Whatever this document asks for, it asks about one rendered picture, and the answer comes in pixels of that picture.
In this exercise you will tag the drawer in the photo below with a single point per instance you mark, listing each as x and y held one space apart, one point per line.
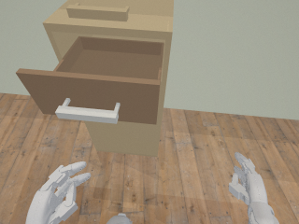
99 72

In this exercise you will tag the robot left hand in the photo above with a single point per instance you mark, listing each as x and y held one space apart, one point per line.
45 201

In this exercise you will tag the cabinet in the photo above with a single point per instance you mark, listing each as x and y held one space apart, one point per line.
148 20

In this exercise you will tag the robot right forearm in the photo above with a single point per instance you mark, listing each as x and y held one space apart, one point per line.
261 213

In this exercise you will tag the left robot thigh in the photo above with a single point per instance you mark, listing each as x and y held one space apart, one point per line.
118 219

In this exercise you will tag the handle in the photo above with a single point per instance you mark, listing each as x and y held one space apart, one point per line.
97 13
87 114

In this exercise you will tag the robot right hand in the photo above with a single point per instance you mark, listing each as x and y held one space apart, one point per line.
252 189

